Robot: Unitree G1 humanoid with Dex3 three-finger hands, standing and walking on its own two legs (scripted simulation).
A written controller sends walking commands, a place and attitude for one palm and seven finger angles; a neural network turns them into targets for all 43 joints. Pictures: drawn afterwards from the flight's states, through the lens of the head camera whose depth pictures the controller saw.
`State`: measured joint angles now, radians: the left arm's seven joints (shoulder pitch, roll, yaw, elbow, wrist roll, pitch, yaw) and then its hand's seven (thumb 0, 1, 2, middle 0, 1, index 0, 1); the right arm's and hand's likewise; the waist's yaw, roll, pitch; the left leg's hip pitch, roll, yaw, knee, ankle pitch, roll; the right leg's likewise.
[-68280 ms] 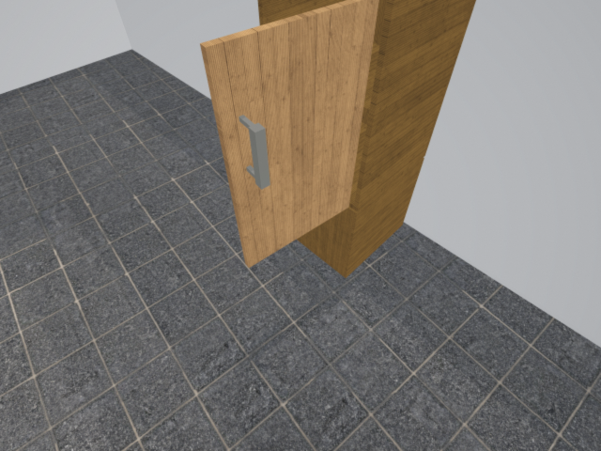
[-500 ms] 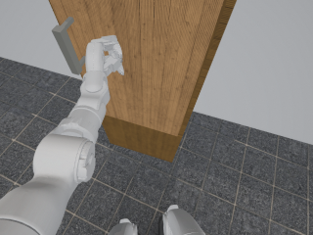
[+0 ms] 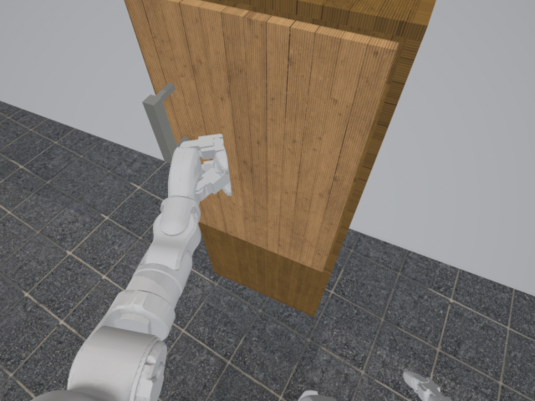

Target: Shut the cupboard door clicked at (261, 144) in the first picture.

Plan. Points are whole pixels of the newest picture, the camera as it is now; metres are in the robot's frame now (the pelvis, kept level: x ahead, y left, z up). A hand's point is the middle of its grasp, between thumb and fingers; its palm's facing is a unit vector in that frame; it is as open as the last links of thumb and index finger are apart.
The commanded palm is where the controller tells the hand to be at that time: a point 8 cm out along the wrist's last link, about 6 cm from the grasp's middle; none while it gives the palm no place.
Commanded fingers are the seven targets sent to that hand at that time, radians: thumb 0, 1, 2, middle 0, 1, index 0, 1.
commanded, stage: draw the hand back to the body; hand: left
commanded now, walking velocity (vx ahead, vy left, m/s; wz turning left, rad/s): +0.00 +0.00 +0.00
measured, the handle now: (170, 125) +0.56 +0.17 +0.08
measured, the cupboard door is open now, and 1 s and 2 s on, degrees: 0 0 0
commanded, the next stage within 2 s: step back with the hand held close in 1.54 s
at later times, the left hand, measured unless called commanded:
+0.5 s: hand (150, 224) +0.32 +0.14 +0.13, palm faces -0.06 -1.00 -0.06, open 3.1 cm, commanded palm +0.29 +0.20 +0.14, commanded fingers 0.00 0.90 0.90 -1.08 -1.26 -1.08 -1.26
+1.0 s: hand out of the picture +0.23 +0.27 +0.18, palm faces +0.32 -0.89 -0.32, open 4.8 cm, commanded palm +0.19 +0.32 +0.20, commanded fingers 0.00 0.90 0.90 -0.39 -0.51 -0.39 -0.51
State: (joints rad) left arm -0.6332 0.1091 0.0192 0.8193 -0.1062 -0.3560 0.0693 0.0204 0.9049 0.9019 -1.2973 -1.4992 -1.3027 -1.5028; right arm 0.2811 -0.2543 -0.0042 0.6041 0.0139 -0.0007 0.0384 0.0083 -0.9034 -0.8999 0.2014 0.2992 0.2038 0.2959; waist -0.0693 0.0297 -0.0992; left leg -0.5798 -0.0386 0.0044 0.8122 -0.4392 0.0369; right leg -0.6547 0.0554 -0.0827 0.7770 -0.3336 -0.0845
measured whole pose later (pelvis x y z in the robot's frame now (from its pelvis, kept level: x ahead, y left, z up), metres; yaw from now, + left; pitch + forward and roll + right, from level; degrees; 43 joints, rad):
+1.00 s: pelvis +0.02 +0.05 +0.04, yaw +0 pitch -4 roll -2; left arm 0.35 0.31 0.19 -0.30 -0.06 -0.05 0.08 0.02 0.90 0.90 -0.66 -0.79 -0.66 -0.80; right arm 0.21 -0.23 0.04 0.60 0.01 -0.02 -0.05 0.01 -0.90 -0.90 0.20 0.30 0.21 0.30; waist 0.05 0.09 -0.02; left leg -0.05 -0.08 0.00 0.41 -0.30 0.09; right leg -0.13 0.03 -0.05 0.39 -0.20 -0.02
